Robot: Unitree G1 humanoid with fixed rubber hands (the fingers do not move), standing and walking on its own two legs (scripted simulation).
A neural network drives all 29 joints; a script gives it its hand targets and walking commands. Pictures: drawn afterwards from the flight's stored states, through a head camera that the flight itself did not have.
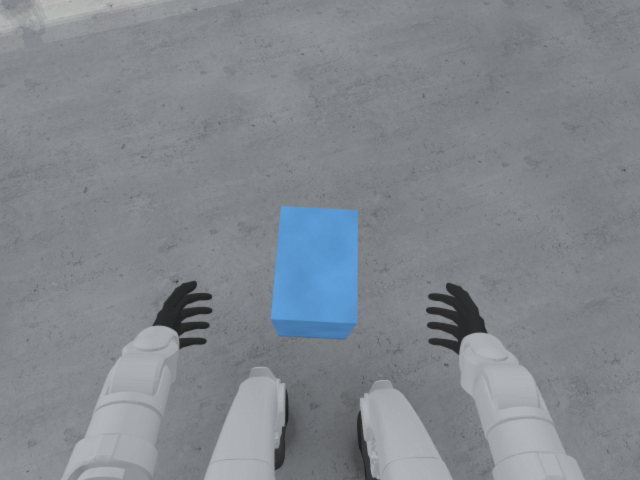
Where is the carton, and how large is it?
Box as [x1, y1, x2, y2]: [271, 206, 357, 339]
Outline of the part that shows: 281,206 271,311 271,320 278,335 344,339 356,324 357,210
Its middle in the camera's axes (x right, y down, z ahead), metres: -0.01 +0.11 +1.02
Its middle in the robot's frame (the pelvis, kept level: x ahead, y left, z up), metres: +0.49 +0.00 -0.56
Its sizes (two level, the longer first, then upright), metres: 0.272 0.187 0.267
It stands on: the floor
